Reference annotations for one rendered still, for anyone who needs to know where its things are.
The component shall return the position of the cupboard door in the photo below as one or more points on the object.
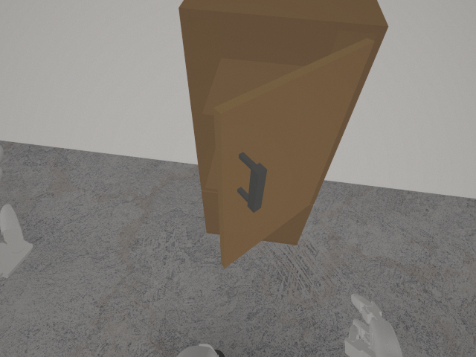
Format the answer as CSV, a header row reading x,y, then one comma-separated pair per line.
x,y
289,125

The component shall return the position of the handle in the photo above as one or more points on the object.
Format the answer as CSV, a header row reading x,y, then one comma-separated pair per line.
x,y
257,183

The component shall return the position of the robot left hand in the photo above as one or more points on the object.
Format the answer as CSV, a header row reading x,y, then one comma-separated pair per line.
x,y
17,249

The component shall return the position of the left robot shin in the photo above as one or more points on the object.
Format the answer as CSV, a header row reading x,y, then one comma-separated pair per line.
x,y
207,345

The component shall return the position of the robot right hand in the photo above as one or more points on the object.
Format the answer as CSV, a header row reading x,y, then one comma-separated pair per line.
x,y
379,338

